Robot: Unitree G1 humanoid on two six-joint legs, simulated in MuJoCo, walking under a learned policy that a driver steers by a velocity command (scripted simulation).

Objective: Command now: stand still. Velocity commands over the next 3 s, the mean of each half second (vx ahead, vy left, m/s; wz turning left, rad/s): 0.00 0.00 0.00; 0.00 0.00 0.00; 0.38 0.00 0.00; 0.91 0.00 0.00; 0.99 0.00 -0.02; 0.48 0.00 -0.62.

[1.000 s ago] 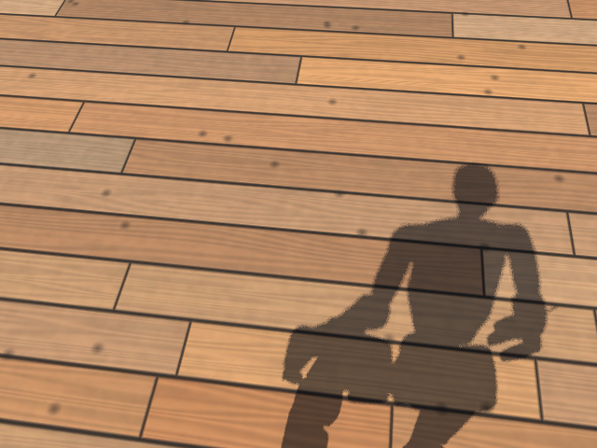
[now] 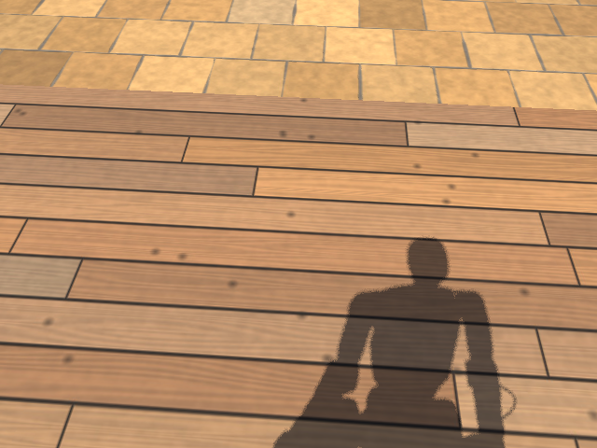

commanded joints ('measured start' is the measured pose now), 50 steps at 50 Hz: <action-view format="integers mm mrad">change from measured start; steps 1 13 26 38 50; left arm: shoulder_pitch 76 91 119 143 165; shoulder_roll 81 53 33 20 11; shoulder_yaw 13 7 2 1 -1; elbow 4 41 63 71 71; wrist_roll -1 -2 0 0 0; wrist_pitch -4 -4 -5 -7 -9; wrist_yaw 5 13 17 18 18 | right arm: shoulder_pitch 33 57 64 77 94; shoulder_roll -78 -48 -30 -18 -9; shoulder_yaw -11 -10 -8 -5 -1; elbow -3 49 74 85 90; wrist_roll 0 -1 0 1 2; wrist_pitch -6 -1 4 6 6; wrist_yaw -7 -17 -22 -23 -25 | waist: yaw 5 3 4 5 6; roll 4 -6 -6 -8 -9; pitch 46 52 65 75 81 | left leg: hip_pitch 105 121 124 116 108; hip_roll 106 107 106 106 107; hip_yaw -131 -125 -121 -118 -114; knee -40 -16 -9 -7 -1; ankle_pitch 60 118 119 107 102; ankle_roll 15 14 11 6 2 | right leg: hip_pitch -139 -110 -102 -97 -92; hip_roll -124 -129 -132 -133 -134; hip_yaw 103 93 90 89 88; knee -96 -86 -89 -93 -95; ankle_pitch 119 201 224 233 255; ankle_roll -28 -25 -24 -25 -26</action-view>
